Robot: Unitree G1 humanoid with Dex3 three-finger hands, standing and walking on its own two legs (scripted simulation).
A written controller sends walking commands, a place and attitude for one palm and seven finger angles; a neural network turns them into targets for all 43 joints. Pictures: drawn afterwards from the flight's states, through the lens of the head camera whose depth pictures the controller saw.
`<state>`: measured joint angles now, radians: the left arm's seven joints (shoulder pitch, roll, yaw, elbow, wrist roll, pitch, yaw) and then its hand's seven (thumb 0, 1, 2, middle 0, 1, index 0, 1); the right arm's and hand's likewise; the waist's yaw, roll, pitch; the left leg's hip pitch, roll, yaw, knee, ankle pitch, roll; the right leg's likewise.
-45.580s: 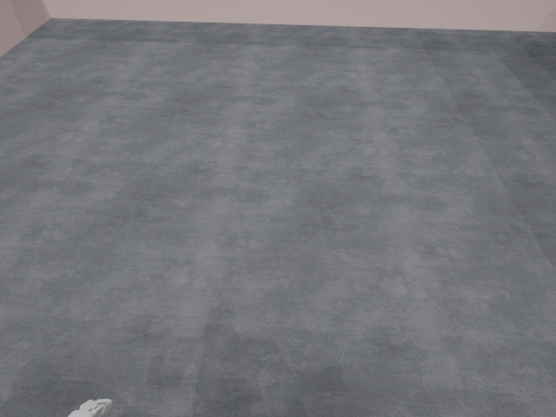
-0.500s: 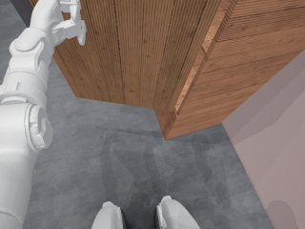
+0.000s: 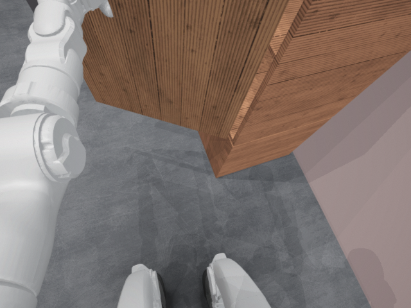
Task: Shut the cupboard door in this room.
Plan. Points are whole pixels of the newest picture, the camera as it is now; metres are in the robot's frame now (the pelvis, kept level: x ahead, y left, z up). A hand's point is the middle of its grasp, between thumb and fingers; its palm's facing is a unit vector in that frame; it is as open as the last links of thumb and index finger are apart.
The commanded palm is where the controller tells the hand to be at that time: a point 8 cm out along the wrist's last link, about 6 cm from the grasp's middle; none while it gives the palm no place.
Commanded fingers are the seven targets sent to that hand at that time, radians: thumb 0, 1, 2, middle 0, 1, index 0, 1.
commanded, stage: pull the fist back off the door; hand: left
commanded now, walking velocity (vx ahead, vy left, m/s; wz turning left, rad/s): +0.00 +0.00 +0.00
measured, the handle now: out of the picture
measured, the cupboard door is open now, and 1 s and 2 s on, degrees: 55 55 55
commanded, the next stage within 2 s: draw the hand back to the body in 0.74 s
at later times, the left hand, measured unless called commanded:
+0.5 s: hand (109, 28) +0.54 +0.06 +0.15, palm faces +0.03 -1.00 -0.01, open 3.1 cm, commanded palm +0.50 +0.10 +0.15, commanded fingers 0.00 0.90 0.90 -1.30 -1.50 -1.30 -1.50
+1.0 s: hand (117, 42) +0.50 +0.05 +0.16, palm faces +0.03 -1.00 -0.02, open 3.1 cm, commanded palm +0.44 +0.12 +0.16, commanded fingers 0.00 0.90 0.90 -1.30 -1.50 -1.30 -1.50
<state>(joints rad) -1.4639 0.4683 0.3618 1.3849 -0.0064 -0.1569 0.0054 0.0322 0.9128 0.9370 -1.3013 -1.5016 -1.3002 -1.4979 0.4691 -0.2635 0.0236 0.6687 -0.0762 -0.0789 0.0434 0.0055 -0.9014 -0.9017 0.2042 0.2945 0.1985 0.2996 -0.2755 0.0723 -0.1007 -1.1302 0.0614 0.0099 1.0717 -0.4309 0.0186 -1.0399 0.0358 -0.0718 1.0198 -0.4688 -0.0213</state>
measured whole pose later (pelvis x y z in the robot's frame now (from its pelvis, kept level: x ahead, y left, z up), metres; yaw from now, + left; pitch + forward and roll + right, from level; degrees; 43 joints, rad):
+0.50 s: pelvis +0.03 -0.01 +0.04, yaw +0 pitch +18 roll -1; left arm -0.98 0.21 0.24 1.16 -0.04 -0.34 0.10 0.02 0.90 0.90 -1.30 -1.50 -1.30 -1.50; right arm 0.48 -0.26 -0.03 0.66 -0.04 0.02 0.09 0.01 -0.90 -0.90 0.20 0.29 0.20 0.30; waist -0.16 0.05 -0.11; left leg -0.76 0.05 0.05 0.83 -0.38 0.00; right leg -0.69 0.03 -0.03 0.80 -0.43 -0.03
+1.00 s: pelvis +0.01 -0.02 +0.04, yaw +0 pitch +15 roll +1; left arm -0.89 0.16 0.23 1.09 -0.04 -0.39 0.11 0.02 0.90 0.90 -1.30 -1.50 -1.30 -1.50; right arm 0.39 -0.24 -0.01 0.66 -0.02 0.01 0.05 0.01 -0.90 -0.90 0.20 0.29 0.20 0.30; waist -0.13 0.05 -0.11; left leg -0.71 0.04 0.07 0.81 -0.36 0.00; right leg -0.67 0.02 -0.01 0.84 -0.42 -0.04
